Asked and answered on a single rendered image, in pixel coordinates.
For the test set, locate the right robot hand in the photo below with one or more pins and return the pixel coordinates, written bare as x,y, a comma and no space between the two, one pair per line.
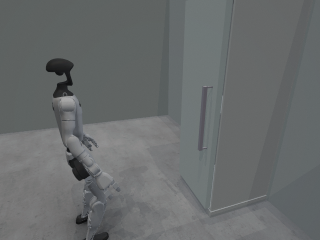
103,182

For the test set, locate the right robot thigh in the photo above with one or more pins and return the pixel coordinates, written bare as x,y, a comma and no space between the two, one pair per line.
80,172

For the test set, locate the robot right upper arm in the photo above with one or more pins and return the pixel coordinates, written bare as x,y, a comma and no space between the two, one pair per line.
67,109

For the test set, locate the handle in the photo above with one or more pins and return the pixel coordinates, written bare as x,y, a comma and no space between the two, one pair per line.
202,117

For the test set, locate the robot head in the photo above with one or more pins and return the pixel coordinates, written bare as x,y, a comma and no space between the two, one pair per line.
61,66

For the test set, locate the fridge door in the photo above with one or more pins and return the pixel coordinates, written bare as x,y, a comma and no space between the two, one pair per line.
206,37

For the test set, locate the left robot hand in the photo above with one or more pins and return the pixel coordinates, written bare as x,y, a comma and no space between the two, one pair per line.
86,141

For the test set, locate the robot right forearm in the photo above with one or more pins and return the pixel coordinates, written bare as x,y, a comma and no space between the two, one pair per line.
82,156

